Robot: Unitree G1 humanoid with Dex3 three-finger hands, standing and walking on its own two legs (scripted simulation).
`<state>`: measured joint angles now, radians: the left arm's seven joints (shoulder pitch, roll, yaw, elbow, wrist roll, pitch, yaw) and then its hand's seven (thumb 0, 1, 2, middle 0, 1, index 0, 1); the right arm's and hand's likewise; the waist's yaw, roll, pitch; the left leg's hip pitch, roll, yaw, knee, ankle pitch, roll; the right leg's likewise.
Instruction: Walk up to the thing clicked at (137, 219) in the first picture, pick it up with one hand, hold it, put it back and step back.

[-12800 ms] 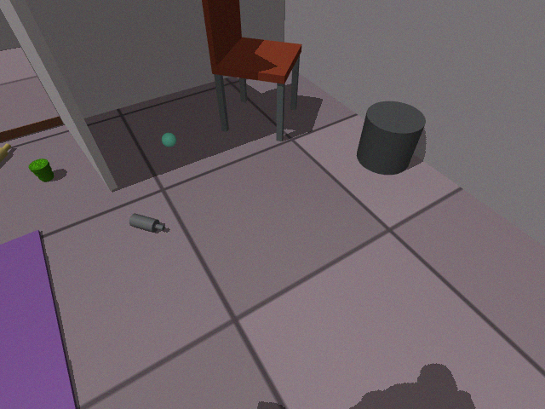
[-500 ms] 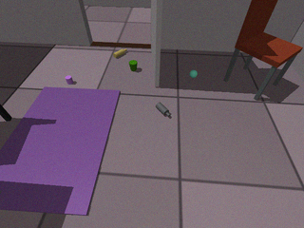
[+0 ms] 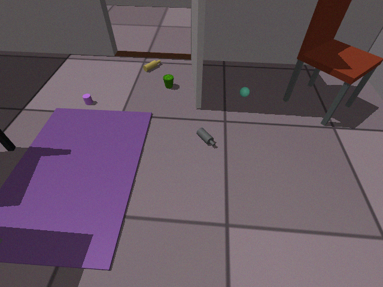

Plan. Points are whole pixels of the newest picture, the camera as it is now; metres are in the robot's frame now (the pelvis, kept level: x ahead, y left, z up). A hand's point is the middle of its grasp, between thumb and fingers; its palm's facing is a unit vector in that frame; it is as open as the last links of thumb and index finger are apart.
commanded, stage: stand
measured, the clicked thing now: (206, 137) +1.19 -0.11 -0.75
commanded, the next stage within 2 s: walk up in 0.68 s
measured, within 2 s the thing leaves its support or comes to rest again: neither
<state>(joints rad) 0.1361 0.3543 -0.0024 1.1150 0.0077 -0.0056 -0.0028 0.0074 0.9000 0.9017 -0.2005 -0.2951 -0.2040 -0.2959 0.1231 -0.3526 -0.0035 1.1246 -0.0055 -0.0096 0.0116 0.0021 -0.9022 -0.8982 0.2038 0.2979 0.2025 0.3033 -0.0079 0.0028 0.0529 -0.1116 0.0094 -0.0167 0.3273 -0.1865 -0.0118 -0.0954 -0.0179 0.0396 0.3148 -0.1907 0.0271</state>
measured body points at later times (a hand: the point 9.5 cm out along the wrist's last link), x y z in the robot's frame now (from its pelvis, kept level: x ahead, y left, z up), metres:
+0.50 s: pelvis +0.00 +0.00 +0.00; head +0.02 +0.00 +0.45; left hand +0.08 +0.30 -0.13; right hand +0.08 -0.30 -0.13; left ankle +0.00 +0.13 -0.75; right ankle -0.01 -0.14 -0.75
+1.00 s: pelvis +0.06 -0.03 -0.04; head +0.06 -0.08 +0.41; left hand +0.18 +0.30 -0.11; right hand +0.07 -0.38 -0.17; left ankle +0.01 +0.12 -0.72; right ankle +0.06 -0.15 -0.75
